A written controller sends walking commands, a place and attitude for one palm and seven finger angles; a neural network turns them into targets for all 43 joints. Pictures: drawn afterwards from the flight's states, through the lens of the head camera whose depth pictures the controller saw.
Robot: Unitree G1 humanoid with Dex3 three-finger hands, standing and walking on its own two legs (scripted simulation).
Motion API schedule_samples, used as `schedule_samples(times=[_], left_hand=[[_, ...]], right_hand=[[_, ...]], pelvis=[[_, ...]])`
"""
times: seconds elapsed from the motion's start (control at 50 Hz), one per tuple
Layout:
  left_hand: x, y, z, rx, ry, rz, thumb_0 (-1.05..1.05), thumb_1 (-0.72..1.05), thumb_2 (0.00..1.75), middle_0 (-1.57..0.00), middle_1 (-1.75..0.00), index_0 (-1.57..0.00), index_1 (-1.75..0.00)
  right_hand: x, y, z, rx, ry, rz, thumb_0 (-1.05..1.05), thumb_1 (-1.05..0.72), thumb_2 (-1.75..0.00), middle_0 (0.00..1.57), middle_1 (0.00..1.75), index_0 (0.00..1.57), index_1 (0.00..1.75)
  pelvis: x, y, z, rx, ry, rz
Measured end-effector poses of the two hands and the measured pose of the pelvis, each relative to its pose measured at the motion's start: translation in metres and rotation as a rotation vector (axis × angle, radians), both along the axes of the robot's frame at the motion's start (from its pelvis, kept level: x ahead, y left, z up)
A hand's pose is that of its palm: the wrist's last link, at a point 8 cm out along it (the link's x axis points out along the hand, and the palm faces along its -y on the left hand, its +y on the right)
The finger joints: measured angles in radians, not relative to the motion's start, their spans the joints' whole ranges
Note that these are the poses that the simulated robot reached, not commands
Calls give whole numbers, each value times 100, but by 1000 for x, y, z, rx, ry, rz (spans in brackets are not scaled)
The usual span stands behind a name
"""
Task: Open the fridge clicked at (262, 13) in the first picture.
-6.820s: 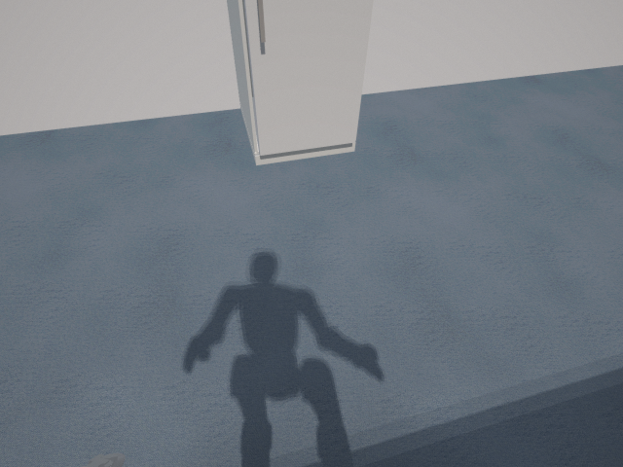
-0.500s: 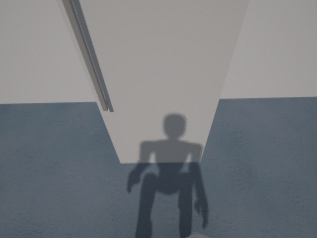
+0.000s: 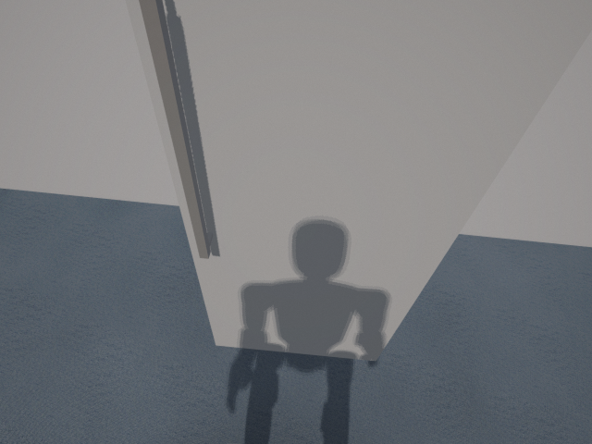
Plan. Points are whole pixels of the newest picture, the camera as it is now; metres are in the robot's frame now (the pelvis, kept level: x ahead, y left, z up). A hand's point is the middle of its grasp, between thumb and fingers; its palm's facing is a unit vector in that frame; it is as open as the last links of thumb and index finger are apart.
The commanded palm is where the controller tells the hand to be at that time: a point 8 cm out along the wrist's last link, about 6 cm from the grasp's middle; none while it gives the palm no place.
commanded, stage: come to a stop and stand still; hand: left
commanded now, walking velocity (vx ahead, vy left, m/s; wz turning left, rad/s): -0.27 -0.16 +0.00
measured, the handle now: (189, 155) +0.46 +0.21 +0.13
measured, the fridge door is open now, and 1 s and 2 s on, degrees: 0 0 0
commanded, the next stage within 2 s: look again from close up in 1.62 s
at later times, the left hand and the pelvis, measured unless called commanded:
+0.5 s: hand out of the picture +0.06 +0.15 -0.17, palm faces -0.01 -0.97 -0.26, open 7.4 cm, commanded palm none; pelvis -0.01 -0.04 -0.01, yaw -1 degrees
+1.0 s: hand out of the picture +0.00 +0.12 -0.17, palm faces +0.02 -0.98 -0.19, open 7.4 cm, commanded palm none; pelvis -0.02 -0.05 +0.00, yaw +0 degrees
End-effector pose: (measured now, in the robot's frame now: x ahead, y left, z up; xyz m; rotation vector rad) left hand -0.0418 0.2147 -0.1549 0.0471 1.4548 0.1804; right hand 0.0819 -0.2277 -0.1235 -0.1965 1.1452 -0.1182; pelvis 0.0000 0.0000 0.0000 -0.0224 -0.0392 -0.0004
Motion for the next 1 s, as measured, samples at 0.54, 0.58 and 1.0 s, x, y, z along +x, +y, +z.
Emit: schedule_samples(times=[0.54,0.58,1.0], left_hand=[[94,-26,21,122,-254,-153,1,91,90,-20,-30,-20,-30],[94,-32,20,110,-264,-155,1,91,90,-20,-30,-20,-30],[32,-41,14,53,-117,-93,1,91,90,-20,-30,-20,-30]], right_hand=[[-62,-59,-22,24,73,-134,0,-91,-90,20,30,20,30],[-73,-60,-21,27,77,-135,0,-91,-90,20,30,20,30],[-144,-29,-16,68,281,-134,0,-90,-90,20,30,20,30]], pelvis=[[-10,-44,-6,13,-28,-7],[-12,-47,-6,19,-36,-10],[-16,-49,4,16,-1,-5]])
